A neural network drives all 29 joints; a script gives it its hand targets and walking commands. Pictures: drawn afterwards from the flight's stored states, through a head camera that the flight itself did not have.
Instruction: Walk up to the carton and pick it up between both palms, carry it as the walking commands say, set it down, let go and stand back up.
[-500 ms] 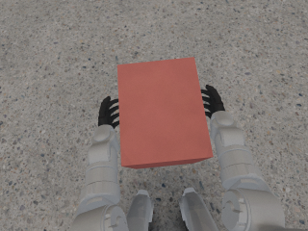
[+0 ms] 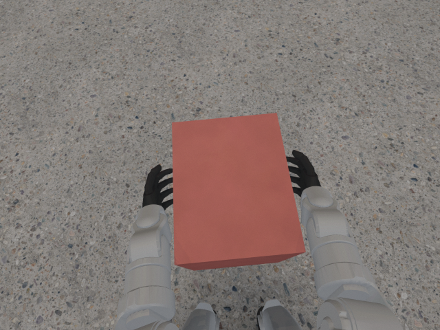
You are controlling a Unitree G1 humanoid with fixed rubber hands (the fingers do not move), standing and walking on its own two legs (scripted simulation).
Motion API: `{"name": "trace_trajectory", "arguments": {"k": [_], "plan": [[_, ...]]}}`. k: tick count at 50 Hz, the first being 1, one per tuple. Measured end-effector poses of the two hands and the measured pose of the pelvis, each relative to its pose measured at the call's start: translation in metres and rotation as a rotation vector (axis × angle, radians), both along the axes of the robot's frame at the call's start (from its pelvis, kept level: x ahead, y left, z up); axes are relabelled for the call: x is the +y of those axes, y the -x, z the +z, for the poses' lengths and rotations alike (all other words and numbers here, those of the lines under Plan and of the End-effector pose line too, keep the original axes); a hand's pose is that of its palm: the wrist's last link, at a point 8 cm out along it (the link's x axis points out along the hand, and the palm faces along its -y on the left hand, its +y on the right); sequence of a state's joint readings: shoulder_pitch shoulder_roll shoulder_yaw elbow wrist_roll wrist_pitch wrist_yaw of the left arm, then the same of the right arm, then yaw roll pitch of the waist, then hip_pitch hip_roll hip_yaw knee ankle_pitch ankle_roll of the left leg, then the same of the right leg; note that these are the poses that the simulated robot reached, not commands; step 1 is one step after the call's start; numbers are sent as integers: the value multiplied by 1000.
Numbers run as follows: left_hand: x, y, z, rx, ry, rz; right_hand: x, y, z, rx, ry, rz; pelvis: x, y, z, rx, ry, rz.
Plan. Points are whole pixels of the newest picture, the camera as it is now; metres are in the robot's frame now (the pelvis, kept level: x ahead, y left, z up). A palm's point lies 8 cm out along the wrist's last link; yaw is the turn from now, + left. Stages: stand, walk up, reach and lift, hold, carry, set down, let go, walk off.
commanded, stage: reach and lift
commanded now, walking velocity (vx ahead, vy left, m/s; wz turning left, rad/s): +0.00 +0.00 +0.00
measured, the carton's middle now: (230, 200) +0.39 +0.01 -0.11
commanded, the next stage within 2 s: none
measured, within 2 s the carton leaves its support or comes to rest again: neither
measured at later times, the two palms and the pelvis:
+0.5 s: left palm (140, 200) +0.34 +0.16 +0.04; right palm (320, 186) +0.36 -0.13 +0.03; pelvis +0.01 +0.00 +0.05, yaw +0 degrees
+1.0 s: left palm (118, 205) +0.31 +0.16 +0.10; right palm (332, 184) +0.33 -0.13 +0.09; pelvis +0.02 +0.00 +0.06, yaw +1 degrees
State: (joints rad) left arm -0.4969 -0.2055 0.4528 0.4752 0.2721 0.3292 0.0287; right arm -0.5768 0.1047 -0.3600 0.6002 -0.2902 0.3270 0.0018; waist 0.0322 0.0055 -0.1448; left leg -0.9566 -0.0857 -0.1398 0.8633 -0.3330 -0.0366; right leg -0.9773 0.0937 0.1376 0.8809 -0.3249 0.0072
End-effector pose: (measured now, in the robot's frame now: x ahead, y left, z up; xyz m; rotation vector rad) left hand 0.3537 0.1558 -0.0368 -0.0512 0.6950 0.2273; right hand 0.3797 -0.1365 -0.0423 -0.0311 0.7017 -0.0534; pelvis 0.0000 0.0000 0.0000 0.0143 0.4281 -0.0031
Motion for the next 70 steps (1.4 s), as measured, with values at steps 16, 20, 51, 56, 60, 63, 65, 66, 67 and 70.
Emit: {"name": "trace_trajectory", "arguments": {"k": [16, 20, 51, 56, 60, 63, 65, 66, 67, 70], "plan": [[3, 9, 46, -4, -26, -32, 2, 14, 44, -6, 9, -3, 3, -9, 32, -126, 3, 0], [3, 11, 58, -7, -33, -45, 2, 18, 56, -10, 13, -7, 3, -11, 39, -161, 4, 0], [8, 44, 137, -38, -38, -42, 8, 48, 138, -43, 25, 6, -2, -19, 59, -470, 6, 15], [9, 48, 146, -44, -34, -38, 8, 51, 148, -48, 23, 6, -2, -17, 60, -509, 6, 16], [8, 49, 151, -43, -29, -38, 7, 52, 154, -47, 20, 0, -1, -16, 60, -533, 5, 17], [6, 48, 152, -39, -27, -44, 6, 53, 156, -42, 20, -8, 0, -15, 60, -544, 5, 16], [5, 48, 152, -36, -27, -50, 4, 54, 156, -39, 19, -15, 1, -15, 60, -548, 6, 14], [4, 47, 152, -35, -28, -55, 4, 55, 156, -38, 19, -19, 1, -14, 60, -549, 6, 14], [4, 47, 152, -34, -28, -59, 3, 56, 156, -37, 19, -22, 2, -14, 60, -550, 6, 13], [1, 45, 152, -32, -31, -74, 1, 58, 155, -35, 20, -35, 3, -14, 60, -550, 7, 11]]}}
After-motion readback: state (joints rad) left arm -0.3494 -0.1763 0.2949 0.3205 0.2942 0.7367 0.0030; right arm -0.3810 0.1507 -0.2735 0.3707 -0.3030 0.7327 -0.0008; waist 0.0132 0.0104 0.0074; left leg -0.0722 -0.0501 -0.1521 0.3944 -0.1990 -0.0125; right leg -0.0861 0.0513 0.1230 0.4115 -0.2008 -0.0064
